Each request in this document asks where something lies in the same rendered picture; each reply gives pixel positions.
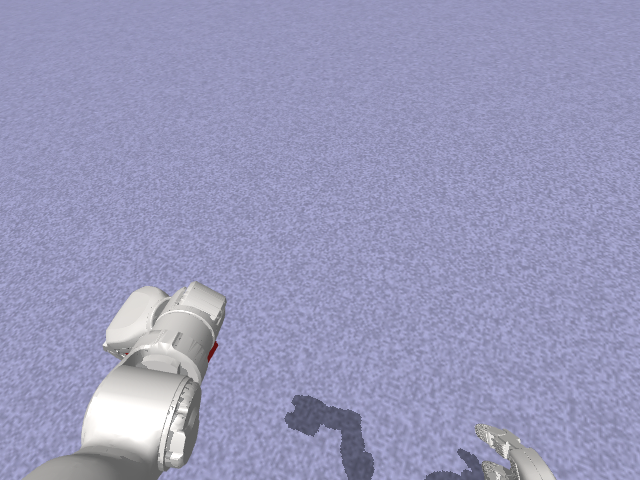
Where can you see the left robot arm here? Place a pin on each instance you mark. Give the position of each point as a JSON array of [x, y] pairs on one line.
[[144, 416]]

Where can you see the right robot hand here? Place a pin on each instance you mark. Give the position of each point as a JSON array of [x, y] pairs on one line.
[[526, 463]]

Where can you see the left robot hand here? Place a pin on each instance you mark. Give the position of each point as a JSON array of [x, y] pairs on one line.
[[131, 321]]

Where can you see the cube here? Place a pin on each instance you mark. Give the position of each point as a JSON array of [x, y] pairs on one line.
[[210, 353]]

